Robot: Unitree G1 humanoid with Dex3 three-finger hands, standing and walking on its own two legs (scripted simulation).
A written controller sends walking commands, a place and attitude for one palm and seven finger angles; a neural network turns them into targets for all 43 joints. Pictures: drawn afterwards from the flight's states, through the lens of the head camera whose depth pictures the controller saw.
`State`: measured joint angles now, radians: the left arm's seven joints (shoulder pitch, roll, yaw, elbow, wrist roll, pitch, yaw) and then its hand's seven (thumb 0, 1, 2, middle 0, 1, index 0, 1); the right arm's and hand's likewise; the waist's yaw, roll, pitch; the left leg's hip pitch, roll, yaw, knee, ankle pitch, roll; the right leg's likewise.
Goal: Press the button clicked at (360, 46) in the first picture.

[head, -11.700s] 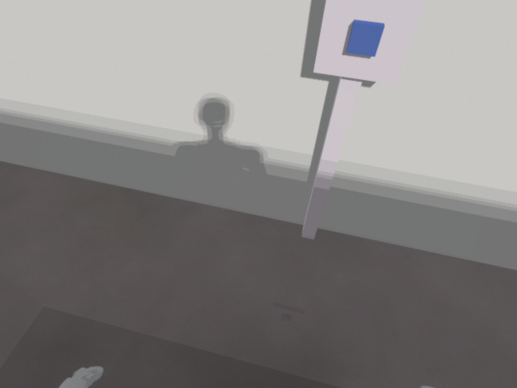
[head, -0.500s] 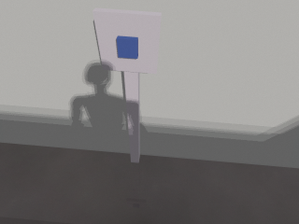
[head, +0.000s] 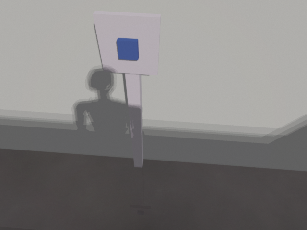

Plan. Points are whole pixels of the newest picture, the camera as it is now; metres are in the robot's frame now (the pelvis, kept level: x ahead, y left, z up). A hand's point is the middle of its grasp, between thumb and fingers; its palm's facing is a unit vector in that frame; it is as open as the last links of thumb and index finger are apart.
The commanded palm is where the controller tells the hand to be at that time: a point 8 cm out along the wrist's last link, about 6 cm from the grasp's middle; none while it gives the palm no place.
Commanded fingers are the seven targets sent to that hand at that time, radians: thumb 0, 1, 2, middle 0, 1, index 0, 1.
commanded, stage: look again from close up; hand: left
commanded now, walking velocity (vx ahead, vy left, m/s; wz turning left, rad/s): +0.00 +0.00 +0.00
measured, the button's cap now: (128, 48) +0.66 +0.13 +0.16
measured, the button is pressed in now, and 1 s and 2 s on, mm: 0 0 0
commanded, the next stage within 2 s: shuffle to correct the standing spot in 0.24 s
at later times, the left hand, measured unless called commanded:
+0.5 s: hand out of the picture -0.07 +0.17 -0.19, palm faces +0.05 -0.98 -0.17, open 16.2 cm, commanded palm none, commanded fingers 0.00 -0.50 0.30 -0.15 -0.30 -0.15 -0.30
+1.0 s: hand out of the picture -0.09 +0.20 -0.16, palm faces +0.05 -0.98 -0.21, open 16.2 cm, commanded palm none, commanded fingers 0.00 -0.50 0.30 -0.15 -0.30 -0.15 -0.30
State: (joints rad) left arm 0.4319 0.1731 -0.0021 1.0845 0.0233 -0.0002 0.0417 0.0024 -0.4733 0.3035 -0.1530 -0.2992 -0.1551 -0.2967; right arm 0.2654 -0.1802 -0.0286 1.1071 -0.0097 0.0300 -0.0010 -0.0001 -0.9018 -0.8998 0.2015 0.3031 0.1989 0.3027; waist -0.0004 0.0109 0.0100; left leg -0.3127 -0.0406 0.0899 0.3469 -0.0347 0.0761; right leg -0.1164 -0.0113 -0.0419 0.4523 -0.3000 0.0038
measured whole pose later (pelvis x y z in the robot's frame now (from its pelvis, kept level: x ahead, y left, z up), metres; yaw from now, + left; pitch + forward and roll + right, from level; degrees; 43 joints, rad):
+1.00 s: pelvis +0.00 +0.03 +0.01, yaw -4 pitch -1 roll -1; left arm 0.50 0.13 0.05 1.11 0.02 0.01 0.04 -0.01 -0.48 0.30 -0.15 -0.30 -0.15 -0.30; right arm 0.32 -0.13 -0.07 1.10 -0.03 0.03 -0.01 0.00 -0.91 -0.90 0.20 0.30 0.20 0.30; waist 0.01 0.02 -0.02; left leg -0.48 -0.03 0.10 0.81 -0.30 -0.01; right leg -0.09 0.02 -0.15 0.34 -0.25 -0.09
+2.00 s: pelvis +0.21 -0.01 -0.01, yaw -2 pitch +1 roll -1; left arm 0.36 0.09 0.02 1.10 0.03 0.01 0.01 -0.01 -0.49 0.30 -0.15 -0.30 -0.15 -0.30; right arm 0.16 -0.13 -0.05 1.03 -0.03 -0.02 -0.04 0.00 -0.91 -0.90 0.20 0.30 0.19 0.30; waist 0.02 -0.04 0.04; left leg -0.31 0.05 0.17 0.60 -0.29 0.05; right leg -0.23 0.00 -0.16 0.62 -0.39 -0.04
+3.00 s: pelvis +0.20 -0.03 +0.01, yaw -1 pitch +1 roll +1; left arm 0.33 0.22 0.02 1.12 0.04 0.05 0.00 -0.07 -0.53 0.28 -0.15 -0.30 -0.15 -0.30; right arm 0.32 -0.12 -0.02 1.09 -0.03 0.00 -0.04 0.00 -0.91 -0.90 0.20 0.30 0.20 0.30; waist 0.00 -0.04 0.02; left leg -0.13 -0.01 0.07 0.33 -0.22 0.02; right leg -0.38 -0.04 -0.04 0.82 -0.34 0.03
